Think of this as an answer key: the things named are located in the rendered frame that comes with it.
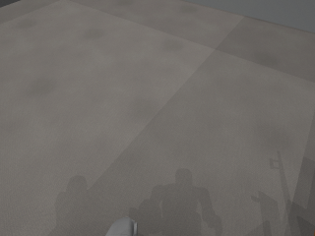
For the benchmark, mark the robot left thigh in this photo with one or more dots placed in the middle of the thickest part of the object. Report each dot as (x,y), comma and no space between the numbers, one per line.
(123,227)

